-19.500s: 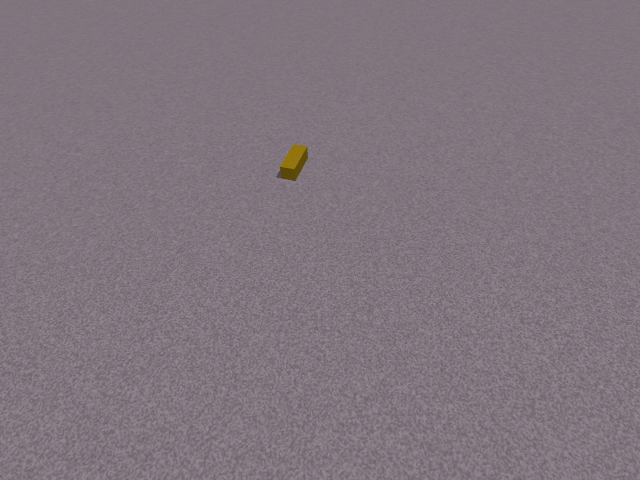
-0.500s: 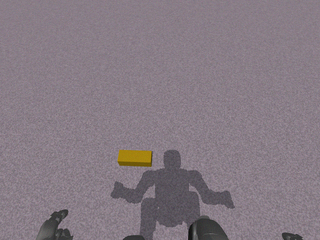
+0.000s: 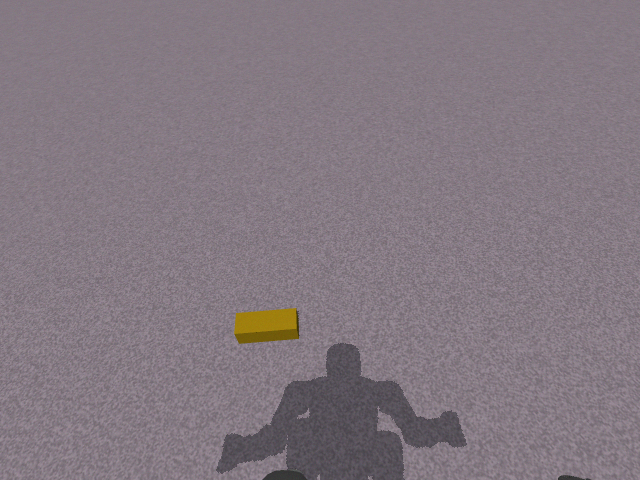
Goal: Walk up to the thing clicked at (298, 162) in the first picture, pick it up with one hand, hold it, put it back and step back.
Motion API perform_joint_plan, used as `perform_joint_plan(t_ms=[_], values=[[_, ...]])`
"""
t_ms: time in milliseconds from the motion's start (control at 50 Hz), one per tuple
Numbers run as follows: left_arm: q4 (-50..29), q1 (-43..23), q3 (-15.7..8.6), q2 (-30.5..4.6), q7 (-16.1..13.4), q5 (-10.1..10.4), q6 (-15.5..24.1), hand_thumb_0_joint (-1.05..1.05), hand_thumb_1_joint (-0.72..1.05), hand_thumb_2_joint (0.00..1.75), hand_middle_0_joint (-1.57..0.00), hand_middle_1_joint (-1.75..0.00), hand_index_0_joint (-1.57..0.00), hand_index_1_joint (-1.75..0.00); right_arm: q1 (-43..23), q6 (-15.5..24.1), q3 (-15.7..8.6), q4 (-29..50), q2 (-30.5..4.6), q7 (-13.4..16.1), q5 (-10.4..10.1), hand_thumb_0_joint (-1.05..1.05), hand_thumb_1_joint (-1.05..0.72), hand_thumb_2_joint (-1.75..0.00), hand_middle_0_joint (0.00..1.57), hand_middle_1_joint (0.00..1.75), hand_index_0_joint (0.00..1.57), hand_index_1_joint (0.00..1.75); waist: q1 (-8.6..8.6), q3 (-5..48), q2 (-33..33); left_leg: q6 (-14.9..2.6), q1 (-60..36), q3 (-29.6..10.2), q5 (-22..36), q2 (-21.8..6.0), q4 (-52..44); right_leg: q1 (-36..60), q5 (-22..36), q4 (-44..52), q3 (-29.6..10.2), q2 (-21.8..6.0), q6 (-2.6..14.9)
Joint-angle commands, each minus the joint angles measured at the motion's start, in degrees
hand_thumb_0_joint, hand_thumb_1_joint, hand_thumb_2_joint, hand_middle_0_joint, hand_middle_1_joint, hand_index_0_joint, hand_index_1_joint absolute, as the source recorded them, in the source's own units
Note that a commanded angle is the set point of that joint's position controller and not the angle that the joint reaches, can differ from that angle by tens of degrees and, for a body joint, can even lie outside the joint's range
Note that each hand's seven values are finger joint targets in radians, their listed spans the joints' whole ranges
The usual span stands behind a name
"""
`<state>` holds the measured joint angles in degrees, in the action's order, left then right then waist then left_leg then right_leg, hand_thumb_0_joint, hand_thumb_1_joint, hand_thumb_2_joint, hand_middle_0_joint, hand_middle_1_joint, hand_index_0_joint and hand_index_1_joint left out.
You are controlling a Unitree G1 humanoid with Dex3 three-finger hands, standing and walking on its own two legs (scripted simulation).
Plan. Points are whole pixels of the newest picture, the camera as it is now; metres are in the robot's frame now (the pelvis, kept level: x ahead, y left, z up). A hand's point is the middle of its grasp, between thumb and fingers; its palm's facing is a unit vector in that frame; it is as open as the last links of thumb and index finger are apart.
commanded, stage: walk up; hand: left
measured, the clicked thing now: (267, 326) +0.69 +0.28 -0.72
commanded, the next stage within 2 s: stand in 0.94 s
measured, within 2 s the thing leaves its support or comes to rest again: neither
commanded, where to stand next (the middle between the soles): +0.32 +0.02 m, yaw +4 degrees
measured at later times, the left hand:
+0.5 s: hand out of the picture +0.08 +0.26 -0.13, palm faces +0.03 -0.94 -0.34, open 7.4 cm
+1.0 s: hand out of the picture +0.09 +0.26 -0.14, palm faces +0.05 -0.94 -0.33, open 7.4 cm
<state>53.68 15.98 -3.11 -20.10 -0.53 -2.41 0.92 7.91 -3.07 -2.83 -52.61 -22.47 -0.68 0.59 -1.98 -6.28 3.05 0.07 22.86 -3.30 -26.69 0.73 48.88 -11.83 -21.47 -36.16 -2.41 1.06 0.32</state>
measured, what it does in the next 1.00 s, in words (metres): stands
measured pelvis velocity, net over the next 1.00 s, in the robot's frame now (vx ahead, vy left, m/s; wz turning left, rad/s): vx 0.01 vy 0.00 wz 0.04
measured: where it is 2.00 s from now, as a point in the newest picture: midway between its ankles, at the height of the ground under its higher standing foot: outside the picture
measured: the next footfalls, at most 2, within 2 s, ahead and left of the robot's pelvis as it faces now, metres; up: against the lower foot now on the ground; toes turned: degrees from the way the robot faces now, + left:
none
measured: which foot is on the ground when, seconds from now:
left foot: down 0.00-1.00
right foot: down 0.00-1.00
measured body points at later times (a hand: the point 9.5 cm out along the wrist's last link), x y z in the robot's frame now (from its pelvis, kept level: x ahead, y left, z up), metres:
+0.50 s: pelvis -0.01 +0.00 +0.02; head +0.00 +0.01 +0.47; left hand +0.07 +0.31 -0.11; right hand +0.07 -0.30 -0.11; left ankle +0.01 +0.13 -0.72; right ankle -0.02 -0.13 -0.72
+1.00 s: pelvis +0.01 +0.00 +0.02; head +0.02 +0.01 +0.47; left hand +0.09 +0.31 -0.11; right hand +0.13 -0.28 -0.10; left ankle +0.01 +0.13 -0.72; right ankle -0.02 -0.13 -0.72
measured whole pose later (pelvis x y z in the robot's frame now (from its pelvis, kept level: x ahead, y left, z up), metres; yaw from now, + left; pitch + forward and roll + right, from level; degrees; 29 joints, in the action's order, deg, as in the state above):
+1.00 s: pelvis +0.01 +0.00 +0.02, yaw +2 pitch -2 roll +0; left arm 63.1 4.5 -1.9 -19.7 0.0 -0.6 0.7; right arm 2.9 0.7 -0.5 -62.6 -18.6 -0.2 0.7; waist -0.7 -3.8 -0.3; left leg 1.1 8.7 -3.5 -12.0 -0.4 22.9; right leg -4.2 -13.9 -20.3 -0.6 -0.3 -0.9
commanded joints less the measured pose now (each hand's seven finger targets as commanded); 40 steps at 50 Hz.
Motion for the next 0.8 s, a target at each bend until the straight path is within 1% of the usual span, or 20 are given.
perform_joint_plan(t_ms=[0,20,40,60,80,100,120,140,160,200,240,300,340,380,420,460,540,620,700,780], values=[[-7.0,-7.1,-4.2,-15.7,-0.8,0.1,2.0,0.00,0.90,0.90,-0.20,-0.30,-0.20,-0.30,-0.9,3.4,-2.2,3.3,-9.3,0.7,-0.5,0.00,-0.90,-0.90,0.20,0.30,0.20,0.30,1.38,4.3,-12.9,0.38,-3.9,0.2,-0.7,-0.6,-7.4,-2.4,15.2,12.3,-11.3,-12.9,8.97],[-6.7,-7.2,-4.1,-15.4,-0.6,0.3,1.7,0.00,0.90,0.90,-0.20,-0.30,-0.20,-0.30,-0.5,3.8,-2.0,2.6,-8.9,0.7,-0.2,0.00,-0.90,-0.90,0.20,0.30,0.20,0.30,1.45,4.6,-12.8,0.44,-6.3,1.9,1.5,-0.3,-13.1,-2.1,14.8,11.1,-9.9,-11.9,7.85],[-6.7,-8.3,-3.8,-15.3,-0.4,0.7,1.3,0.00,0.90,0.90,-0.20,-0.30,-0.20,-0.30,1.2,4.2,-2.0,1.6,-8.4,0.7,0.0,0.00,-0.90,-0.90,0.20,0.30,0.20,0.30,2.53,5.5,-12.5,0.35,-10.2,3.3,6.1,0.6,-20.1,-2.2,14.5,9.0,-8.4,-11.1,6.79],[-6.6,-8.4,-3.3,-14.2,-0.2,1.0,0.7,0.00,0.90,0.90,-0.20,-0.30,-0.20,-0.30,1.8,4.6,-2.2,0.6,-8.3,0.9,0.3,0.00,-0.90,-0.90,0.20,0.30,0.20,0.30,2.76,5.5,-11.5,0.11,-14.5,2.1,11.3,0.2,-25.3,-4.3,14.4,7.3,-7.6,-10.1,5.42],[-6.4,-7.2,-2.5,-12.2,0.1,1.3,0.4,0.00,0.90,0.90,-0.20,-0.30,-0.20,-0.30,1.8,5.2,-2.5,0.5,-9.3,1.2,0.7,0.00,-0.90,-0.90,0.20,0.30,0.20,0.30,2.32,6.4,-8.5,-1.36,-18.2,-3.7,13.9,-3.7,-27.2,-6.5,14.2,5.1,-6.1,-8.3,3.56],[-5.1,-7.2,-2.0,-10.7,0.3,2.1,0.1,0.00,0.90,0.90,-0.20,-0.30,-0.20,-0.30,-1.4,5.5,-2.7,1.1,-12.1,1.2,0.7,0.00,-0.90,-0.90,0.20,0.30,0.20,0.30,0.83,6.1,-0.6,-4.96,-13.8,-15.5,7.9,-10.8,-29.1,-8.3,1.3,4.5,-2.8,-3.4,1.06],[-3.6,-7.5,-2.8,-12.6,0.1,2.0,-0.1,0.00,0.90,0.90,-0.20,-0.30,-0.20,-0.30,-2.0,5.5,-2.9,1.0,-14.0,0.9,0.7,0.00,-0.90,-0.90,0.20,0.30,0.20,0.30,0.41,5.4,0.9,-8.50,-5.3,-19.1,0.5,-14.6,-31.4,-1.2,-5.0,2.2,-0.8,-2.7,1.06],[-2.9,-7.1,-2.5,-12.1,0.2,1.8,0.1,0.00,0.90,0.90,-0.20,-0.30,-0.20,-0.30,-3.2,5.6,-2.3,0.6,-12.9,0.7,0.7,0.00,-0.90,-0.90,0.20,0.30,0.20,0.30,-0.17,5.1,0.3,-7.83,-4.0,-17.6,-1.0,-14.0,-32.5,0.9,-4.5,3.6,-0.9,-2.4,1.42],[-2.4,-7.6,-2.5,-11.5,0.5,1.9,0.4,0.00,0.90,0.90,-0.20,-0.30,-0.20,-0.30,-3.6,5.6,-1.8,0.3,-12.3,0.6,0.8,0.00,-0.90,-0.90,0.20,0.30,0.20,0.30,-0.27,4.2,0.9,-6.04,-3.2,-14.8,-0.7,-11.7,-32.6,2.0,-2.5,6.7,-1.7,-2.5,1.76],[-1.1,-7.5,-2.6,-12.4,0.7,1.9,0.8,0.00,0.90,0.90,-0.20,-0.30,-0.20,-0.30,-3.9,5.7,-1.2,-0.7,-11.3,0.7,0.6,0.00,-0.90,-0.90,0.20,0.30,0.20,0.30,-0.33,3.3,3.6,-2.50,-1.1,-10.7,-2.0,-7.9,-32.2,4.8,1.7,11.1,-3.5,-3.7,2.59],[0.1,-8.9,-2.6,-12.8,0.9,1.9,0.8,0.00,0.90,0.90,-0.20,-0.30,-0.20,-0.30,-3.1,5.7,-1.1,-1.9,-10.6,0.7,0.6,0.00,-0.90,-0.90,0.20,0.30,0.20,0.30,0.61,2.7,3.1,-1.18,-0.6,-9.4,-4.3,-6.4,-32.6,4.2,-1.2,13.5,-4.8,-4.5,3.25],[1.3,-9.6,-2.5,-12.6,1.0,1.7,0.9,0.00,0.90,0.90,-0.20,-0.30,-0.20,-0.30,-3.1,5.8,-1.0,-2.8,-10.1,0.7,0.8,0.00,-0.90,-0.90,0.20,0.30,0.20,0.30,0.75,2.3,1.3,-1.28,-2.5,-9.1,-2.6,-6.5,-32.1,2.9,-1.6,15.9,-4.8,-4.8,3.06],[2.0,-10.3,-2.5,-12.7,1.0,1.5,1.2,0.00,0.90,0.90,-0.20,-0.30,-0.20,-0.30,-2.8,6.0,-0.8,-3.3,-9.5,0.7,0.7,0.00,-0.90,-0.90,0.20,0.30,0.20,0.30,1.16,4.4,-0.9,-1.53,-4.9,-7.6,3.0,-6.3,-30.1,3.6,1.6,17.2,-5.4,-5.5,3.09],[2.3,-12.2,-2.4,-12.8,0.9,1.5,1.3,0.00,0.90,0.90,-0.20,-0.30,-0.20,-0.30,-2.1,6.2,-0.8,-4.0,-9.4,0.8,0.6,0.00,-0.90,-0.90,0.20,0.30,0.20,0.30,1.93,4.1,-2.1,-1.26,-5.4,-6.5,6.1,-5.8,-29.4,3.6,3.5,17.8,-5.8,-6.3,3.04],[2.6,-12.5,-2.2,-12.5,0.9,1.7,1.5,0.00,0.90,0.90,-0.20,-0.30,-0.20,-0.30,-2.3,6.3,-0.6,-4.4,-9.3,0.8,0.4,0.00,-0.90,-0.90,0.20,0.30,0.20,0.30,2.00,5.5,-2.4,-1.30,-7.4,-5.7,11.6,-5.8,-28.5,4.3,8.5,17.7,-5.5,-6.8,2.75],[3.3,-12.5,-2.0,-12.5,0.7,1.8,1.7,0.00,0.90,0.90,-0.20,-0.30,-0.20,-0.30,-3.0,6.3,-0.4,-4.6,-8.7,1.0,0.2,0.00,-0.90,-0.90,0.20,0.30,0.20,0.30,1.95,7.3,-3.8,-1.27,-10.2,-4.4,20.3,-5.6,-26.3,5.0,14.3,17.8,-5.2,-7.2,2.38],[3.7,-13.4,-2.0,-12.4,0.4,2.0,1.6,0.00,0.90,0.90,-0.20,-0.30,-0.20,-0.30,-2.6,6.1,-0.4,-5.4,-8.7,1.3,0.1,0.00,-0.90,-0.90,0.20,0.30,0.20,0.30,2.27,10.1,-4.3,-1.37,-13.0,-3.2,28.2,-6.0,-25.2,8.0,22.1,16.8,-3.7,-7.6,1.89],[4.4,-13.1,-1.9,-12.3,0.1,2.2,1.2,0.00,0.90,0.90,-0.20,-0.30,-0.20,-0.30,-3.8,5.7,-0.5,-5.7,-8.6,1.5,0.1,0.00,-0.90,-0.90,0.20,0.30,0.20,0.30,2.04,10.8,-3.9,-1.61,-14.8,-2.6,31.9,-6.4,-24.6,8.0,24.7,16.2,-2.7,-7.4,1.67],[4.7,-13.6,-1.8,-12.2,0.0,2.2,1.0,0.00,0.90,0.90,-0.20,-0.30,-0.20,-0.30,-5.4,5.3,-0.5,-5.9,-8.4,1.5,0.2,0.00,-0.90,-0.90,0.20,0.30,0.20,0.30,1.83,8.8,-3.1,-1.34,-14.4,-2.8,29.0,-6.4,-26.3,6.9,21.6,17.1,-2.7,-7.3,1.46],[5.3,-13.5,-1.7,-12.0,0.0,2.1,0.9,0.00,0.90,0.90,-0.20,-0.30,-0.20,-0.30,-6.4,5.3,-0.5,-6.2,-8.5,1.5,0.2,0.00,-0.90,-0.90,0.20,0.30,0.20,0.30,1.70,9.3,-2.4,-1.61,-14.7,-3.1,30.2,-6.8,-26.8,8.1,21.9,17.2,-2.0,-7.1,1.32]])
